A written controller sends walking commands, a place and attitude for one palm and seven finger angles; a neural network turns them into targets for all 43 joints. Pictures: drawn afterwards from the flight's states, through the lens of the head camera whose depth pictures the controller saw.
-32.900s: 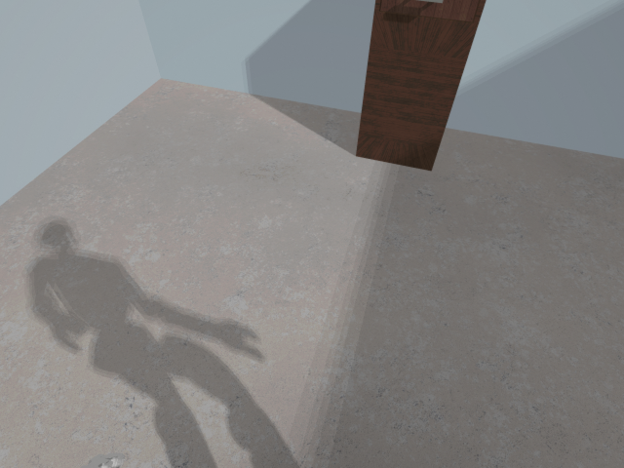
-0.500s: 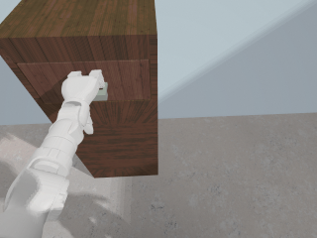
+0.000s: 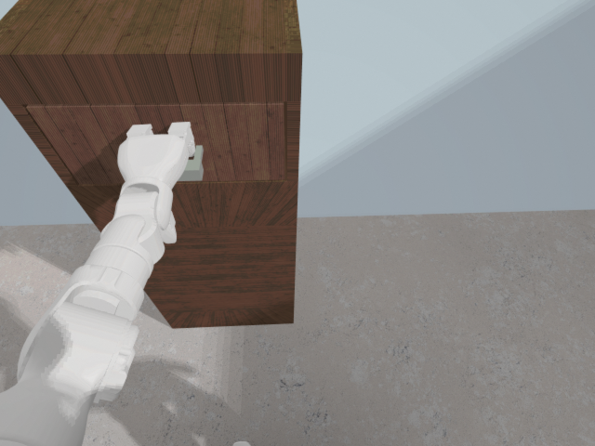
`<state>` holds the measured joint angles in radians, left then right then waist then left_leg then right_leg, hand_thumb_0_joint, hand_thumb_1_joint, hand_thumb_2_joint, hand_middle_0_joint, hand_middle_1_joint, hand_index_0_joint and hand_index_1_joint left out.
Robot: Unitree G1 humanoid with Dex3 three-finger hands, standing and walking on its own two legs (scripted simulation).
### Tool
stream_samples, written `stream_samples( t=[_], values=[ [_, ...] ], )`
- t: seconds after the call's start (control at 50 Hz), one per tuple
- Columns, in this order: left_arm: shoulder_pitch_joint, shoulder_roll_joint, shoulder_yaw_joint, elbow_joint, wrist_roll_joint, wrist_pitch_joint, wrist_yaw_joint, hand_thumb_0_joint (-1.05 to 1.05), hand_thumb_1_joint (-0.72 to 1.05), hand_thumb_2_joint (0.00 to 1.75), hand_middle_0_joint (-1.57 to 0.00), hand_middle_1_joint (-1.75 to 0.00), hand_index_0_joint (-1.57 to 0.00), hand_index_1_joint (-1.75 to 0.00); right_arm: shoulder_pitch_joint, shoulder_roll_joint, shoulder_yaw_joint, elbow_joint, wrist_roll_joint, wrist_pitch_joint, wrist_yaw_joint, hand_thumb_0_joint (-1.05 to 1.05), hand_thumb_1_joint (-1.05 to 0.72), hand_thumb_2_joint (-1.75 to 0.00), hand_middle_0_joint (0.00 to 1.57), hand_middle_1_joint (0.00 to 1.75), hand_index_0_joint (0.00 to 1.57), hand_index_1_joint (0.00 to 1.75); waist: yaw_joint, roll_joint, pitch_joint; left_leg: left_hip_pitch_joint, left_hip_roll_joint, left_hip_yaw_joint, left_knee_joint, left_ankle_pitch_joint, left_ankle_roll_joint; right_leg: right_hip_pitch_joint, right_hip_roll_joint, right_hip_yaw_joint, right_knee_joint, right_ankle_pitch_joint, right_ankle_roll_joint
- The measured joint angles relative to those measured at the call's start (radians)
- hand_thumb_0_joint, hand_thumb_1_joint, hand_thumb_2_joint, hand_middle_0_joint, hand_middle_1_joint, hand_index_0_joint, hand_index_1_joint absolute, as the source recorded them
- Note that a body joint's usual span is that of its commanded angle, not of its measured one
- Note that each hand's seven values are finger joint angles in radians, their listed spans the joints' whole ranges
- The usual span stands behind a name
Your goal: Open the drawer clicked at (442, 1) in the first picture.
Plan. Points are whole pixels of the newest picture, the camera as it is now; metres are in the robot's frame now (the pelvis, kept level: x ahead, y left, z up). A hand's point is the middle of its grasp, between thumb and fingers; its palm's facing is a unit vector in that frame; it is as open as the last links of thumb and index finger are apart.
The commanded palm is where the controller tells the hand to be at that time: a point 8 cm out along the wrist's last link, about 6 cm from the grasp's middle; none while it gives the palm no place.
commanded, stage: lower the fingers behind the handle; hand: left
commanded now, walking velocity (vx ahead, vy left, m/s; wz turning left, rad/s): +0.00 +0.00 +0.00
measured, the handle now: (168, 161) +0.52 +0.19 +0.07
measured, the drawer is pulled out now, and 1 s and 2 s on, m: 0.00 0.00 0.00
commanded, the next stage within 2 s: lift the fingers back up to retry in 0.34 s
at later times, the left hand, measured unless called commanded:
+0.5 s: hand (165, 185) +0.48 +0.19 +0.06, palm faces +0.00 -0.02 -1.00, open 13.9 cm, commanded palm +0.45 +0.18 +0.11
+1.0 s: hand (163, 170) +0.48 +0.18 +0.10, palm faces +0.03 -0.06 -1.00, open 13.9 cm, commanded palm +0.46 +0.18 +0.18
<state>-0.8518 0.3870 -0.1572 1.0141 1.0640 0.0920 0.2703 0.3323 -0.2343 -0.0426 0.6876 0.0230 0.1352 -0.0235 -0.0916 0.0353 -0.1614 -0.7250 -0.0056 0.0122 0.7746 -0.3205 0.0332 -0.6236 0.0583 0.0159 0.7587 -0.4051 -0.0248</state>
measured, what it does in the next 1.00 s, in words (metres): stands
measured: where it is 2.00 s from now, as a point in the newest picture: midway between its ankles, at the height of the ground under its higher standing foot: outside the picture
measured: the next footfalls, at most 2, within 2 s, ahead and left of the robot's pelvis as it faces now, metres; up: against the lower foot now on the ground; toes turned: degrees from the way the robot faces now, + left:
none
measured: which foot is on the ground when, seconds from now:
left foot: down 0.00-1.00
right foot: down 0.00-1.00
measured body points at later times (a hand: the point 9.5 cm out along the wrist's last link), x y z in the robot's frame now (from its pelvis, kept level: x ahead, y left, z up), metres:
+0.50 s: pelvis +0.00 +0.01 +0.00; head +0.06 +0.01 +0.44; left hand +0.47 +0.19 +0.12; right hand +0.02 -0.26 -0.13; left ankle +0.03 +0.10 -0.71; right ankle -0.03 -0.11 -0.71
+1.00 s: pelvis +0.02 +0.00 +0.01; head +0.07 -0.01 +0.46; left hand +0.47 +0.18 +0.15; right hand +0.08 -0.26 -0.12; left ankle +0.03 +0.10 -0.71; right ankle -0.03 -0.11 -0.71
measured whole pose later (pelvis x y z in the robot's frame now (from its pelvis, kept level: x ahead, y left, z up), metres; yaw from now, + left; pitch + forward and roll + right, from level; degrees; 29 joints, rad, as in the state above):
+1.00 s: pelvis +0.02 +0.00 +0.01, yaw +0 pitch +12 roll -1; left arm -0.69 0.41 -0.15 0.71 1.00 0.07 0.17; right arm 0.30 -0.24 -0.06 0.70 0.03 0.10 -0.03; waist -0.06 0.06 -0.12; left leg -0.59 -0.01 0.02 0.69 -0.32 0.04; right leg -0.48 0.05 0.03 0.66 -0.39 -0.02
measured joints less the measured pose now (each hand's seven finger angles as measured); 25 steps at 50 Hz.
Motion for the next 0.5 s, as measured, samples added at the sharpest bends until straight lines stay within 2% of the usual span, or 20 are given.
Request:
stream_samples(
  t=[0.5],
  values=[
    [0.019, 0.007, 0.007, -0.029, -0.006, 0.002, -0.008, 0.00, -0.49, 0.31, -0.29, -1.25, -0.29, -1.23, 0.025, -0.001, -0.002, -0.003, 0.001, 0.011, -0.004, 0.00, -0.91, -0.90, 0.21, 0.30, 0.20, 0.30, -0.005, 0.006, 0.003, -0.007, 0.003, 0.012, 0.014, -0.005, 0.008, -0.008, 0.002, 0.012, 0.008, 0.002, 0.008]
  ],
)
